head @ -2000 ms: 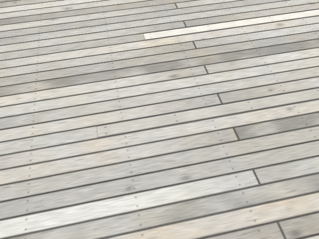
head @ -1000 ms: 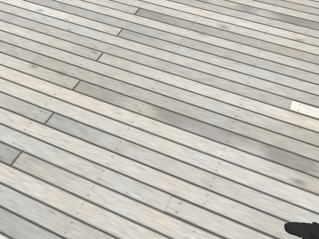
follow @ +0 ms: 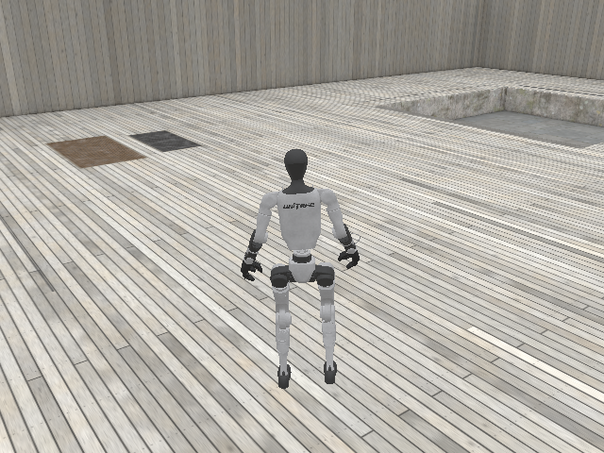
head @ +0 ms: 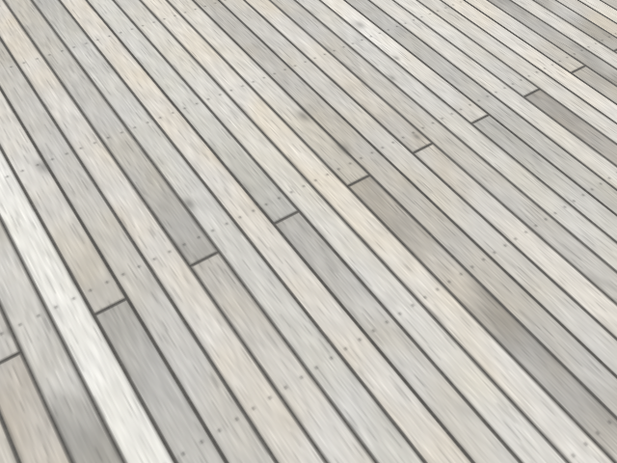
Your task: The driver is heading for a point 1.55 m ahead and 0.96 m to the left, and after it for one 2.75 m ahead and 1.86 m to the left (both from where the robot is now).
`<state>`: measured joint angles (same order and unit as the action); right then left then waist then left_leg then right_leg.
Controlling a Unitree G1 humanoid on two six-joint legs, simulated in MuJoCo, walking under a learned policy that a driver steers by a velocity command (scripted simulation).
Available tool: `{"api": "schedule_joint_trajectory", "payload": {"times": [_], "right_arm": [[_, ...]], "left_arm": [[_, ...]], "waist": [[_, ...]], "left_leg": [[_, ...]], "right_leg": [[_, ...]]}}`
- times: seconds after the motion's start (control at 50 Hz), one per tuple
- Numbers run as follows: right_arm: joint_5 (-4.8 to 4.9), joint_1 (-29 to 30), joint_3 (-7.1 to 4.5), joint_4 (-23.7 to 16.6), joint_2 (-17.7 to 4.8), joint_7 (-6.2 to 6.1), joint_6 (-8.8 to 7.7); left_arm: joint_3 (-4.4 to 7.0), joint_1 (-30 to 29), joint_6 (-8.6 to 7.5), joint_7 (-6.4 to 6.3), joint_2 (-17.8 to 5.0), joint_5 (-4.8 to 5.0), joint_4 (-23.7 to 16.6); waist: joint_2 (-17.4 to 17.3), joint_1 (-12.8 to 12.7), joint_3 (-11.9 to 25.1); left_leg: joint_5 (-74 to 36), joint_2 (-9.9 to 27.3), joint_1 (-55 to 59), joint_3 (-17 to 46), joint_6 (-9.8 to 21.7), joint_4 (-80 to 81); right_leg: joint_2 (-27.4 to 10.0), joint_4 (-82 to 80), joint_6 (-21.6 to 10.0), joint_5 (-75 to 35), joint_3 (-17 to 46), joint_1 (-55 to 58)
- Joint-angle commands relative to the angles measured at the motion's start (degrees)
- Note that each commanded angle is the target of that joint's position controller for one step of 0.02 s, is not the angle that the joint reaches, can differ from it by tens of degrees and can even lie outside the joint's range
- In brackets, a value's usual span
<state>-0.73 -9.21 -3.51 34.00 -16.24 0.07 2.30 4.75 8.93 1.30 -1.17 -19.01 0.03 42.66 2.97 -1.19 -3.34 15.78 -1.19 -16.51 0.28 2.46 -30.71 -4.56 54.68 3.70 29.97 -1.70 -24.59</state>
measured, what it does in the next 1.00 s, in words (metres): steps on the spot, turning left: right foot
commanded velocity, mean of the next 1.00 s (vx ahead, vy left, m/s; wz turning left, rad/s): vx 0.02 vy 0.00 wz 0.34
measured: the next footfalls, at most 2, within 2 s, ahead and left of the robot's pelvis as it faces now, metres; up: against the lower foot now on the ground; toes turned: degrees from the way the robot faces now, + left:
right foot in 0.28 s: +0.04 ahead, -0.14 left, +0.00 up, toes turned +2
right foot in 1.22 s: +0.20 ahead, -0.04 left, +0.00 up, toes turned +33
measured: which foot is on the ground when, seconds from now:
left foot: down 0.00-1.00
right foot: up 0.00-0.26, down 0.28-0.70, up 0.72-1.00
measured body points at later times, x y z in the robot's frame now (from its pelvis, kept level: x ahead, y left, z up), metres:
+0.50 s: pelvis +0.00 +0.00 +0.00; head +0.02 -0.01 +0.45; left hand +0.11 +0.28 -0.11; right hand +0.15 -0.26 -0.12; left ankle +0.01 +0.10 -0.74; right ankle +0.00 -0.14 -0.74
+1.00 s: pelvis +0.01 +0.04 +0.01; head +0.03 +0.08 +0.46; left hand +0.08 +0.37 -0.09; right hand +0.21 -0.18 -0.08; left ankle -0.01 +0.11 -0.74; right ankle +0.08 -0.12 -0.68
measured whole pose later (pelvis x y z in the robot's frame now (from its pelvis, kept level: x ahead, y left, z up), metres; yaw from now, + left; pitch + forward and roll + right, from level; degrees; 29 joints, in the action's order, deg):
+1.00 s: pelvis +0.01 +0.04 +0.01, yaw +20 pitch +2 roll -3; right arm 1.0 -14.5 -3.2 38.8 -15.5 -1.9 0.0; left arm 4.7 6.1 -0.9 -1.7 -17.8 0.4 41.3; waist 1.1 1.7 -0.8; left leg 10.6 -5.5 -13.8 8.1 5.6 -22.9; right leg 0.0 49.2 3.9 16.7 4.8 -27.4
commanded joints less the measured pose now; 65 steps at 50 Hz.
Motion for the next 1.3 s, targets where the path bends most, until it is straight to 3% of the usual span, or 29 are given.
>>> {"api": "schedule_joint_trajectory", "payload": {"times": [0.02,0.08,0.14,0.24,0.28,0.3,0.32,0.36,0.44,0.5,0.56,0.6,0.64,0.68,0.7,0.72,0.74,0.76,0.8,0.84,0.88,0.94,1.1,1.2,1.22,1.24,1.26,1.28,1.3], "right_arm": [[0.57,1.53,-2.00,-2.43,-8.23,-0.65,-2.07],[0.02,3.24,-0.78,-1.53,-5.78,-1.18,-2.21],[-0.04,3.17,-0.77,-0.23,-6.00,-1.17,-2.08],[0.35,3.71,-0.21,2.60,-5.71,-0.55,-1.88],[0.41,1.80,0.61,4.50,-3.69,-0.40,-2.44],[-0.57,0.00,0.67,4.99,-3.49,-0.16,-2.94],[-0.50,-1.46,0.39,5.55,-3.39,-0.12,-3.01],[-0.08,3.66,-0.20,5.64,-5.76,-0.54,-2.46],[1.26,4.66,-1.29,4.70,-6.79,-1.19,-1.06],[1.60,3.48,-1.83,4.27,-5.88,-1.25,-0.79],[1.44,0.31,-2.30,4.17,-4.91,-0.60,-0.28],[1.73,1.56,-2.51,2.93,-4.90,0.17,0.10],[2.05,-0.95,-2.45,3.71,-4.38,0.76,0.53],[1.81,-5.35,-3.40,5.54,-5.46,0.91,0.72],[1.72,-6.39,-4.85,4.75,-10.52,0.36,0.54],[0.22,-6.50,-5.54,2.17,-16.75,0.08,-0.36],[-1.41,-7.99,-4.38,2.10,-14.11,0.57,-2.11],[-0.87,-5.39,-3.80,1.93,-12.57,0.45,-3.29],[1.43,-0.68,-3.20,1.44,-10.65,-0.44,-3.45],[1.46,-0.90,-2.52,1.19,-9.54,-1.37,-2.77],[1.82,-3.44,-2.48,1.31,-8.94,-2.01,-2.56],[1.84,-5.32,-2.56,1.34,-9.36,-2.29,-2.83],[1.97,-6.76,-3.02,1.46,-10.69,-1.64,-3.31],[2.22,-4.44,-2.27,0.59,-8.56,-1.10,-2.91],[2.00,-4.21,-1.57,0.31,-6.19,-1.06,-3.10],[1.49,-5.40,-0.13,0.18,-1.36,-0.88,-3.30],[2.89,-4.33,-0.48,-3.16,-3.06,-1.14,-4.01],[3.01,-4.81,-1.37,-2.46,-7.38,-1.14,-4.37],[2.45,-4.18,-1.97,-1.38,-9.32,-0.93,-4.26]], "left_arm": [[1.56,-1.65,-0.24,-0.82,-5.79,-0.25,-3.55],[1.03,1.37,-0.13,-0.49,-3.87,0.10,-2.28],[-0.11,-0.63,-0.09,-0.29,-1.86,-0.01,-2.68],[-0.39,0.89,-0.41,-0.11,-2.25,0.12,-1.87],[-0.74,3.05,-1.04,0.05,-2.79,-1.23,-0.98],[-0.29,3.24,-1.15,-0.15,-6.12,-1.44,-1.43],[0.17,1.47,-1.29,0.13,-7.06,-0.67,-0.32],[-0.56,0.02,-1.93,0.52,-3.53,-0.94,-0.85],[0.23,2.69,-2.41,-0.87,-4.93,-0.74,-0.73],[0.93,4.52,-1.67,-1.84,-5.89,-0.71,-1.18],[1.25,1.38,-1.34,-2.79,-6.57,-0.47,-2.47],[1.43,-0.59,-1.44,-3.06,-7.32,-0.25,-3.40],[2.05,-4.31,-1.24,-2.82,-8.87,0.53,-3.87],[1.71,-2.75,-0.39,-2.32,-6.83,0.93,-2.90],[1.09,1.18,-0.17,-1.85,-4.09,-0.04,-2.29],[-0.24,-3.97,-0.32,-2.16,-1.32,-1.21,-6.80],[0.37,-5.67,-0.62,-2.37,-3.55,-0.07,-6.97],[0.71,-4.74,-0.68,-2.28,-4.44,0.47,-6.59],[1.54,-3.46,-0.96,-2.83,-5.71,-0.58,-4.62],[1.51,-2.75,-1.23,-2.35,-4.74,-0.43,-4.45],[1.18,-1.94,-1.58,-1.44,-3.49,0.06,-4.52],[1.03,-6.38,-2.59,-0.72,-3.36,0.37,-6.00],[0.80,-9.54,-6.84,1.20,-2.99,0.91,-7.14],[1.51,-2.61,-8.54,1.41,-3.70,1.47,-5.62],[2.08,1.91,-8.63,1.06,-4.99,1.21,-4.66],[2.55,8.98,-8.50,0.61,-7.58,0.23,-3.86],[3.45,13.03,-8.15,1.12,-12.30,-1.44,-2.59],[3.18,9.69,-8.06,1.31,-10.03,-0.32,-3.04],[2.16,7.81,-7.78,0.98,-6.35,0.43,-3.77]], "waist": [[-11.11,1.51,7.35],[-10.98,-0.11,8.54],[-10.89,1.38,7.35],[-10.04,0.96,5.21],[-6.21,-0.23,5.67],[-0.84,1.90,6.34],[4.95,4.03,6.02],[2.14,1.00,3.94],[0.29,-0.33,3.52],[1.88,-0.77,3.92],[8.99,0.77,4.89],[5.63,0.54,3.54],[3.79,2.34,4.37],[1.29,3.29,5.36],[-11.40,2.15,4.83],[-23.79,2.96,4.83],[-15.94,4.78,9.17],[-12.25,2.92,7.80],[-6.33,1.28,6.56],[-7.62,0.84,8.09],[-7.72,1.33,10.13],[-9.94,3.35,5.50],[-10.52,4.95,2.83],[-9.47,0.08,3.59],[-7.91,-2.04,5.28],[0.36,-3.88,9.75],[9.84,-3.10,7.65],[8.03,-1.49,2.22],[6.15,-1.67,-0.65]], "left_leg": [[-27.26,14.64,10.96,13.70,10.53,10.74],[-29.57,12.18,8.74,9.96,10.30,10.92],[-23.72,11.85,8.44,10.41,10.20,10.94],[-14.74,12.20,5.14,14.40,10.28,10.35],[-9.71,9.18,1.30,13.06,5.65,9.42],[-5.25,5.76,-0.18,10.18,2.94,7.13],[-2.05,2.33,2.76,6.18,0.77,8.37],[-3.20,1.86,4.21,5.96,0.05,5.72],[-8.71,1.86,-1.02,8.48,2.49,2.46],[-8.20,0.18,-5.58,7.27,1.74,-3.26],[8.93,-0.13,-9.37,1.60,-0.65,-16.35],[17.74,3.18,-11.84,1.61,-1.13,-20.90],[9.37,3.39,-5.17,-0.79,-0.93,-12.98],[-2.93,-0.78,4.87,-2.82,0.30,-1.85],[-15.80,5.18,10.57,10.21,3.89,6.66],[-25.46,19.45,11.48,36.55,16.22,13.13],[-24.12,21.42,11.38,38.19,20.21,13.44],[-22.43,19.62,11.00,32.73,18.11,12.18],[-18.68,14.72,10.64,25.44,11.61,10.75],[-24.11,11.91,9.62,22.19,10.56,10.69],[-9.17,9.98,12.29,22.03,10.61,13.07],[11.05,10.10,12.73,27.06,11.11,18.30],[12.42,8.62,8.00,30.26,11.88,17.30],[13.24,4.54,-1.35,30.54,8.58,11.51],[15.07,2.33,-7.23,27.98,6.24,5.58],[19.71,-3.20,-14.32,19.46,2.58,-11.44],[21.63,-6.59,-28.33,13.01,1.12,-22.95],[16.99,-0.42,-33.39,11.51,-0.17,-30.08],[12.00,1.07,-34.47,10.33,-1.02,-32.79]], "right_leg": [[-0.03,8.63,0.96,-2.78,3.95,-9.15],[0.89,5.17,2.06,-8.87,3.25,-3.09],[0.64,-6.75,1.85,-8.85,2.98,1.27],[1.69,-22.77,0.20,-11.74,2.14,9.57],[0.00,-33.01,-1.62,-28.07,4.57,19.08],[-3.87,-31.30,-3.38,-37.33,7.87,21.41],[-3.49,-29.82,-5.89,-28.15,7.03,15.78],[-1.42,-31.43,-4.98,-19.45,5.64,12.15],[-1.05,-28.80,-4.38,-18.86,3.33,13.67],[-5.11,-30.34,-7.45,-18.54,6.43,14.98],[-16.85,-33.88,-15.03,-27.72,15.24,15.87],[-19.58,-34.17,-16.47,-33.35,15.16,15.22],[-15.76,-31.48,-12.73,-34.34,8.14,12.50],[-10.07,-22.64,-8.13,-26.52,-0.06,7.72],[-4.35,-8.72,-3.27,-13.41,-6.51,-0.26],[5.27,5.62,0.70,9.94,-3.13,-13.74],[4.86,14.84,0.02,11.40,6.05,-12.93],[3.92,17.11,-0.78,7.02,7.40,-14.17],[1.92,13.43,-1.11,-2.78,7.85,-14.66],[3.08,13.02,-0.18,-7.52,7.27,-10.87],[3.49,7.96,0.13,-11.46,6.69,-10.97],[3.96,-3.18,0.34,-13.36,6.94,-13.22],[5.96,-20.55,-0.73,-13.88,6.97,-4.54],[6.28,-31.60,-3.43,-20.30,5.19,14.57],[2.65,-32.23,-4.83,-19.75,7.60,23.40],[-7.72,-34.87,-8.32,-10.86,18.60,33.28],[-17.71,-42.07,-15.59,7.72,40.41,34.92],[-19.60,-43.36,-17.19,13.91,42.15,30.97],[-16.48,-43.34,-15.60,10.57,35.89,29.08]]}}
